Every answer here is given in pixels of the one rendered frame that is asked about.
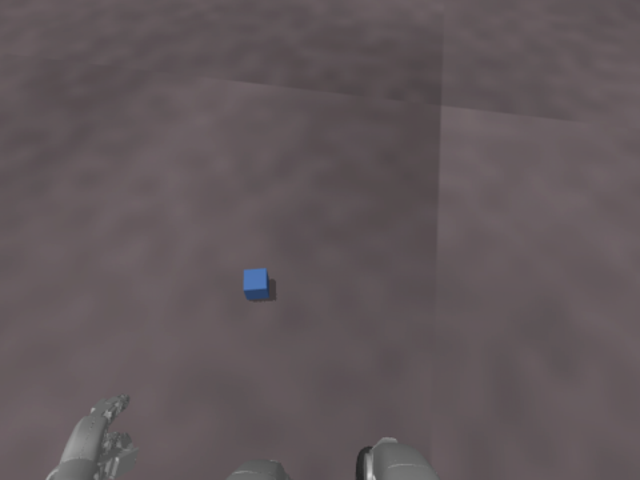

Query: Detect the left robot hand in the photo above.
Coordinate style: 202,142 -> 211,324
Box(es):
59,394 -> 139,480

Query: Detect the left robot arm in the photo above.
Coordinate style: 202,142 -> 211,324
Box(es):
46,458 -> 100,480

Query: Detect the right robot foot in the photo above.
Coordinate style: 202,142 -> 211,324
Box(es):
356,447 -> 373,480

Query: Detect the cube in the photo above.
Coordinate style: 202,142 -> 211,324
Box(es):
243,268 -> 269,300

